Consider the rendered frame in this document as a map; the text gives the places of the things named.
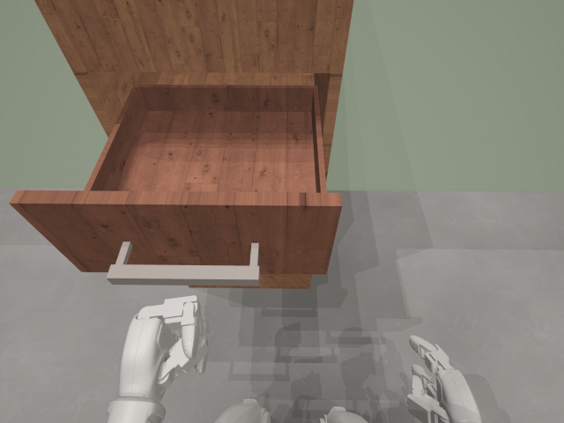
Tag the drawer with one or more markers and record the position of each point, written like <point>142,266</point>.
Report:
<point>192,175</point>

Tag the cabinet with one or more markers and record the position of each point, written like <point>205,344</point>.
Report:
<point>111,45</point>

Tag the robot right hand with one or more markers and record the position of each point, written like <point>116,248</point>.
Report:
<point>449,398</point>

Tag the handle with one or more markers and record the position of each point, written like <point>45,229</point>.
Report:
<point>122,273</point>

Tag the left robot thigh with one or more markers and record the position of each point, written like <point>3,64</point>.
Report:
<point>244,413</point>

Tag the robot left hand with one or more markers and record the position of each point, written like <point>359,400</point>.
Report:
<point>176,328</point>

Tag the left robot forearm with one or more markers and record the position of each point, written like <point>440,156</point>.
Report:
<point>136,410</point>

